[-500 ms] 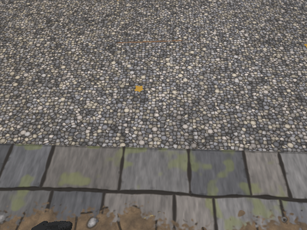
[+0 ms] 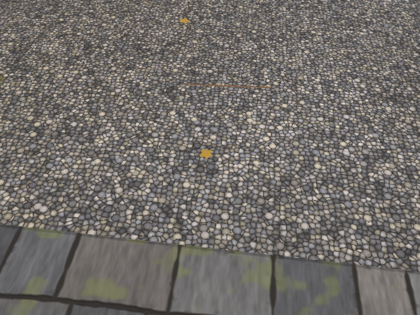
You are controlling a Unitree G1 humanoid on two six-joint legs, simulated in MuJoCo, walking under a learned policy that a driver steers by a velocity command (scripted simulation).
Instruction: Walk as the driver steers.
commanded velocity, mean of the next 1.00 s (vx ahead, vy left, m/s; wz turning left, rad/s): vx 0.09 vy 0.00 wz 0.00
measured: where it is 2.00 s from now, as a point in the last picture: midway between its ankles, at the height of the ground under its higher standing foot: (218, 308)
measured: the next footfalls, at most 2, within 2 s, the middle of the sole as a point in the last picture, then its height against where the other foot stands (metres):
right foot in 1.46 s outside the picture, level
left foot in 2.00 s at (182, 267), level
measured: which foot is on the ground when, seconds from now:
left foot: down 0.00-1.00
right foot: down 0.00-0.96, up 0.98-1.00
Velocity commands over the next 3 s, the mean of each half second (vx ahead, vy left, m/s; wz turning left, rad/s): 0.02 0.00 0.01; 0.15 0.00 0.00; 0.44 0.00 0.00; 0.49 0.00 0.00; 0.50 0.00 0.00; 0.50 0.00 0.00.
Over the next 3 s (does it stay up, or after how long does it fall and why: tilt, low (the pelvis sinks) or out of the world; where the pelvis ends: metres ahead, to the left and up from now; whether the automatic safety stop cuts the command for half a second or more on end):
stays up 1.16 -0.03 -0.19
